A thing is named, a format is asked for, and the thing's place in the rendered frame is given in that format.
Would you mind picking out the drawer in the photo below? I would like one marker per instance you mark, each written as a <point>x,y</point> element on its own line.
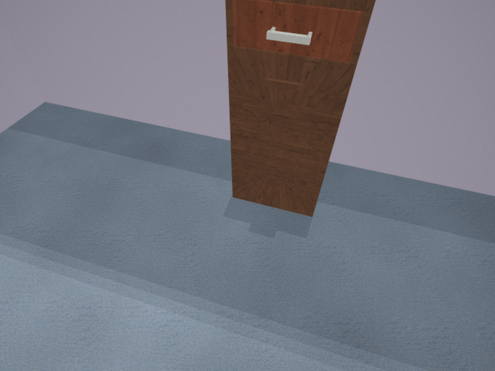
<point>333,30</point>

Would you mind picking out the cabinet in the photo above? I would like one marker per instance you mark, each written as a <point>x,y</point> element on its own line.
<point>280,139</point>

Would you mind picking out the handle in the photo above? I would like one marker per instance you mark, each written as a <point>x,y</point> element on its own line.
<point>288,37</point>
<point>286,84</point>

